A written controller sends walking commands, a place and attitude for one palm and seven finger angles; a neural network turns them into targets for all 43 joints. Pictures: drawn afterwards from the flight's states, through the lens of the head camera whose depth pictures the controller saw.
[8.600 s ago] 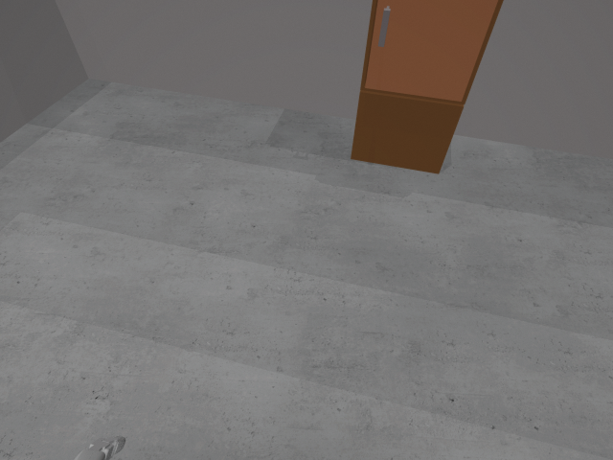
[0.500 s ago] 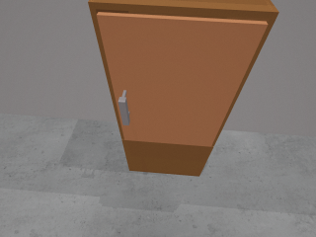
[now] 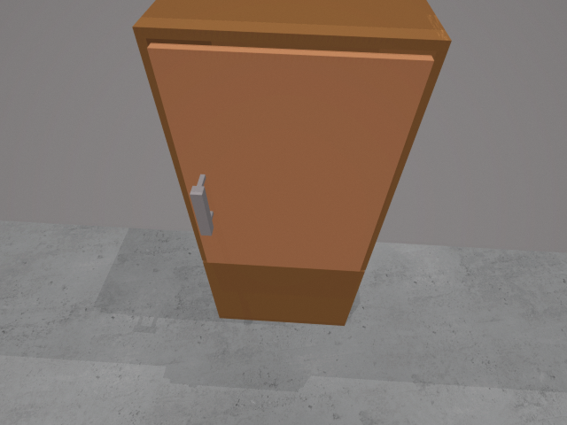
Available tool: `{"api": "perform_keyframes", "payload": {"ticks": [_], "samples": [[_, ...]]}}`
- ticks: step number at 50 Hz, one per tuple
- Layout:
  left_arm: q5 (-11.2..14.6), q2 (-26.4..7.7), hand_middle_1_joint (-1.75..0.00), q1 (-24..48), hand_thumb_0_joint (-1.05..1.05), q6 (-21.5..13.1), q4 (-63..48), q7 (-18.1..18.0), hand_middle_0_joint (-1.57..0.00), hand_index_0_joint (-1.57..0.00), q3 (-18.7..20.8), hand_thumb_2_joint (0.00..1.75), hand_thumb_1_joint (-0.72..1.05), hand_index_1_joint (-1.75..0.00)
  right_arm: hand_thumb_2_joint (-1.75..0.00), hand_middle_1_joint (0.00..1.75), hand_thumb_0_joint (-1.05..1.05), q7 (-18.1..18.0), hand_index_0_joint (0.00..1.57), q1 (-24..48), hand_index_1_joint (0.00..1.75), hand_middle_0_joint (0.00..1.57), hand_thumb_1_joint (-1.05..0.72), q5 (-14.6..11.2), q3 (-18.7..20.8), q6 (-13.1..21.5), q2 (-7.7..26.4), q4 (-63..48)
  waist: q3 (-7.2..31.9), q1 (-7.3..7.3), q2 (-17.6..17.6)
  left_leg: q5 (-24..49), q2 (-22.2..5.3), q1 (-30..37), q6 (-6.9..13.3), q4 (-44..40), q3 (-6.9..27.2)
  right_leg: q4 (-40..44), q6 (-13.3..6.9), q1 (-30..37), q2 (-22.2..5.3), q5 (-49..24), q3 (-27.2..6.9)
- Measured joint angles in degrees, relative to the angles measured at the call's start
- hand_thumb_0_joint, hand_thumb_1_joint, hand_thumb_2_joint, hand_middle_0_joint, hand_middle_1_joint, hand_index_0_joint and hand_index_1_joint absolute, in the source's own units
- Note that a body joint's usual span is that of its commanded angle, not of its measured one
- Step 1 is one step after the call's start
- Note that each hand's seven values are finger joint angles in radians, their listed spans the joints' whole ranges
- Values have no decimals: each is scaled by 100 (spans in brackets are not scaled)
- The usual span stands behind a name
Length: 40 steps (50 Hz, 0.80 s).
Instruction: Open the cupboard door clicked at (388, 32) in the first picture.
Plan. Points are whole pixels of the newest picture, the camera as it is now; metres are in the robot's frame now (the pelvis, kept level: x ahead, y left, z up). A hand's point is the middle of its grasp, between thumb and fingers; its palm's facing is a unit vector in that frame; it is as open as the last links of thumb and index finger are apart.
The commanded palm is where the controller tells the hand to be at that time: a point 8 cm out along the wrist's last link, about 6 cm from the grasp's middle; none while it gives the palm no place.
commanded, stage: come to a stop and stand still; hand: left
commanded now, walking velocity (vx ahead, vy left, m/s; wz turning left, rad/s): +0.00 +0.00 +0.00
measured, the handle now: (204, 205) +0.55 +0.20 -0.07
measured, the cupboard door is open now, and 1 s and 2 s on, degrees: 0 0 0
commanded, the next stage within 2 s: look again from close up in 0.12 s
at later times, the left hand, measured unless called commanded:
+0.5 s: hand out of the picture +0.03 +0.21 -0.17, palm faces +0.00 -0.97 -0.22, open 7.4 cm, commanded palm none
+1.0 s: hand (131, 388) +0.18 +0.23 -0.06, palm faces +0.25 -0.96 -0.15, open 7.5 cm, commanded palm +0.12 +0.27 -0.07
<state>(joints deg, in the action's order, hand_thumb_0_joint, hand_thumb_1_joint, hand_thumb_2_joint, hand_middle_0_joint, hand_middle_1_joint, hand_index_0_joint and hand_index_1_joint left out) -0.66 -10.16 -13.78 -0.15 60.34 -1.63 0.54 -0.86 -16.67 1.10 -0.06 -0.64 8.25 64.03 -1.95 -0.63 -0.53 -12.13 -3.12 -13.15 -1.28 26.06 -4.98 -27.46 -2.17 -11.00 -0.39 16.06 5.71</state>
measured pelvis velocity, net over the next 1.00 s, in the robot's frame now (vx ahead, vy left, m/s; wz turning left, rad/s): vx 0.01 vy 0.03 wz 0.01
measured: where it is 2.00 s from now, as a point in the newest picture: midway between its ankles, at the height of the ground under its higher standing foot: outside the picture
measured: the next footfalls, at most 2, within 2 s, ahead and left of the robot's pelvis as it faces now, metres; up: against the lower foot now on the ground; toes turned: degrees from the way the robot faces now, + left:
none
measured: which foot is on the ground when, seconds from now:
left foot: down 0.00-1.00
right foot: down 0.00-1.00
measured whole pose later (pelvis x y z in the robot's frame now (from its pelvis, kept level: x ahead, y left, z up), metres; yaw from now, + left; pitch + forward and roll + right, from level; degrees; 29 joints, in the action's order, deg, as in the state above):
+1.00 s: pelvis +0.01 +0.03 -0.01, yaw +1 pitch +1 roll +0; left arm 7.9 -9.8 -22.4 -4.8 16.0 -5.0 3.8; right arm -3.2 -17.2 -1.7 0.5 12.4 12.3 50.1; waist 0.8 -0.9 0.4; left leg -15.8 0.4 -17.0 1.5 32.1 -4.0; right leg -33.4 0.7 -14.7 -3.7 19.3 5.0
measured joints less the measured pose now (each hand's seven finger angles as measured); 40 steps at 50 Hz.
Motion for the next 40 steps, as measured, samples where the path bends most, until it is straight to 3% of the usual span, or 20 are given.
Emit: {"api": "perform_keyframes", "payload": {"ticks": [6, 8, 10, 14, 24, 40], "samples": [[9, 85, -30, -158, 1, -12, 174, 10, -20, -20, -24, 89, 92, -29, -90, 30, 1, -11, 20, -85, 30, 20, -91, -15, -38, 34, -121, 116, -24, 21, 12, 1, -7, 66, -4, -63, 7, 111, 1, 90, 15, -27, 8], [-10, 184, -30, -243, 1, -90, 189, -72, -20, -20, -75, 89, 92, -29, -90, 30, 1, 23, 20, -51, 30, 20, -91, -34, -24, 1, -75, 19, -42, 43, 137, -235, -80, -125, 5, 284, 78, 112, 17, 34, 95, -52, 5], [-16, 284, -30, -354, 1, -133, 184, -74, -20, -20, -127, 89, 92, -29, -90, 30, 1, 39, 20, -8, 30, 20, -91, -29, 19, -5, 3, -133, -55, -15, 286, -341, -103, -250, 29, 526, 170, -1, 22, -46, 151, -12, -5], [-9, 354, -30, -417, 1, -118, 243, -66, -20, -20, -140, 89, 91, -29, -90, 30, 1, 27, 20, -59, 30, 20, -92, -9, 34, 99, 73, -277, -9, -80, 320, -428, 41, -203, 127, 624, 114, -247, 115, -70, -3, 158, -64], [-4, 190, -30, -267, 1, -92, 159, -59, -20, -20, -88, 89, 91, -29, -90, 30, 2, -18, 20, -58, 30, 20, -93, -8, -40, 146, 106, -211, 79, 14, 233, -347, 269, 73, 275, 311, -53, -251, 275, 24, -226, 188, -219], [-13, 70, -30, -99, 1, -49, 213, -15, -20, -20, -80, 89, 91, -29, -90, 30, 1, -12, 20, 151, 30, 20, -91, -30, -46, 196, 117, -69, -30, 47, 44, -234, 299, 194, 297, 41, -108, -24, 306, 106, -239, 75, -270]]}}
